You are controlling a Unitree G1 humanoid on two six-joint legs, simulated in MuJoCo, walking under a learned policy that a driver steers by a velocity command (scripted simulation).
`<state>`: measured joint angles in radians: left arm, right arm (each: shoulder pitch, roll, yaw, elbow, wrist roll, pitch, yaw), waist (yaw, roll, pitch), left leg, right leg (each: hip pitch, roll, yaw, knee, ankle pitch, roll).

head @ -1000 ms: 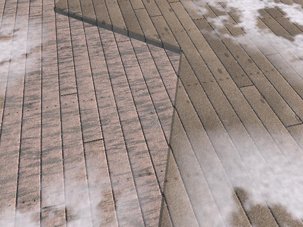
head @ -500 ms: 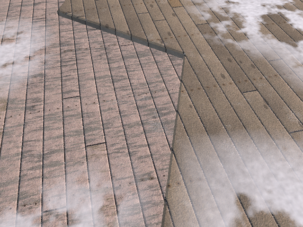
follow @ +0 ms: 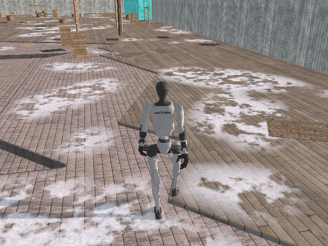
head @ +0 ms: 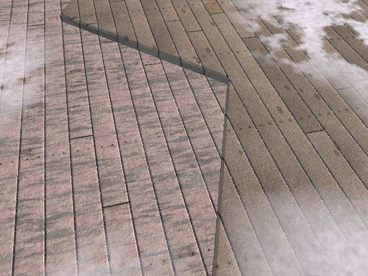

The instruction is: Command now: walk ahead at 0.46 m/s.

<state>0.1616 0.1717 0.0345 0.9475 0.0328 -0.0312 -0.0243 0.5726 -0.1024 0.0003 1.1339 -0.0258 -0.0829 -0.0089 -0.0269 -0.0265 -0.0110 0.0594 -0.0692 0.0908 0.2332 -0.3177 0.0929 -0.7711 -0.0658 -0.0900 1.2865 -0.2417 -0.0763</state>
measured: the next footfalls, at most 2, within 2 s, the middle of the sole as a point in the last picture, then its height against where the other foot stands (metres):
right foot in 0.16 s outside the picture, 0.05 m higher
left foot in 0.66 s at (148, 270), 0.05 m lower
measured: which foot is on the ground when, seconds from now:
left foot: down 0.00-0.20, up 0.22-0.64, down 0.66-1.00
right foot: up 0.00-0.14, down 0.16-0.66, up 0.68-1.00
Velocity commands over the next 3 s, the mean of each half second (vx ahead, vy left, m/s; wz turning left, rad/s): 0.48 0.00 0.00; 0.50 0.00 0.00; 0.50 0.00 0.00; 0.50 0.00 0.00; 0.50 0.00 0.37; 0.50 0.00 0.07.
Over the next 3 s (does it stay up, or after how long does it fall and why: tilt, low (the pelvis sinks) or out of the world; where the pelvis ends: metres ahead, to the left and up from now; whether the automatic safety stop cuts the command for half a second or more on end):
stays up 1.62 0.14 0.01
